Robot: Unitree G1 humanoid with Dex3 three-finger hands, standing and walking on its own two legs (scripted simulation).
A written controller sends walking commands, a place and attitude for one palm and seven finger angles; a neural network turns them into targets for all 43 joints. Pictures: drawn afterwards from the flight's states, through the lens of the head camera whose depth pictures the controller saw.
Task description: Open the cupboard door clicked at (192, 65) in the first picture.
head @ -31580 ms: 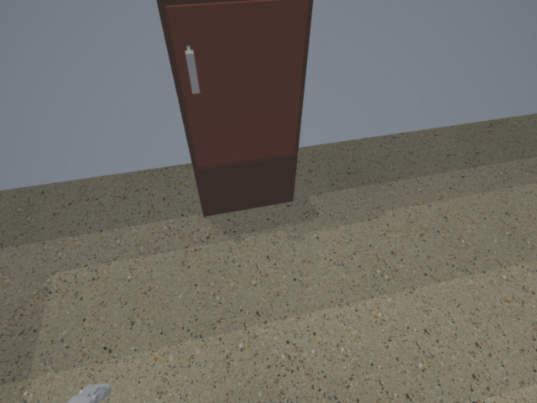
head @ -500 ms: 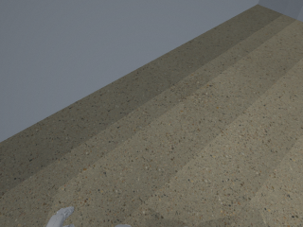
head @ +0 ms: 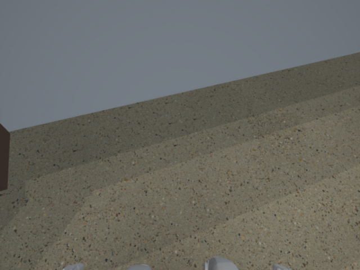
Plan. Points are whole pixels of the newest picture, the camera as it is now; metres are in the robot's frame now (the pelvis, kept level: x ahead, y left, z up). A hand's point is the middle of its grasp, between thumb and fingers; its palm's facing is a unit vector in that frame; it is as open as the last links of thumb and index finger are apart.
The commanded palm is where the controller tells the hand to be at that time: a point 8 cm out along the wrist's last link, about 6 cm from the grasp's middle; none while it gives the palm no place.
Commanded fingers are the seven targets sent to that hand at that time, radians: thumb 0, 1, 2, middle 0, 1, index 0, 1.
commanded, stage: turn to face it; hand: left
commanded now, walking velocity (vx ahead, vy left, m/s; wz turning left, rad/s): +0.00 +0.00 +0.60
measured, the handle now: out of the picture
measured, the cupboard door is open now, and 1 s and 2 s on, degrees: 42 42 42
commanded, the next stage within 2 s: take the last steps up to it in 1.80 s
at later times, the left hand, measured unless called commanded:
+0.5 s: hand out of the picture +0.01 +0.16 -0.16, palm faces +0.31 -0.92 -0.23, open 7.3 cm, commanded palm none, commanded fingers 0.00 0.90 0.90 -0.20 -0.30 -0.20 -0.30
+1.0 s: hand out of the picture +0.01 +0.19 -0.14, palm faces +0.56 -0.77 -0.31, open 7.3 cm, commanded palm none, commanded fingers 0.00 0.90 0.90 -0.20 -0.30 -0.20 -0.30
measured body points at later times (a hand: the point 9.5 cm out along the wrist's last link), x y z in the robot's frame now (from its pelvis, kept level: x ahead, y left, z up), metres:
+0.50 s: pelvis +0.02 -0.04 +0.01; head +0.07 -0.02 +0.45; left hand +0.00 +0.21 -0.14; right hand +0.20 -0.26 -0.13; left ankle -0.02 +0.08 -0.70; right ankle +0.02 -0.16 -0.73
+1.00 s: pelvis +0.04 -0.06 +0.00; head +0.09 -0.05 +0.44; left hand -0.01 +0.23 -0.12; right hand +0.25 -0.23 -0.15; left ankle -0.02 +0.06 -0.71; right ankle +0.11 -0.16 -0.73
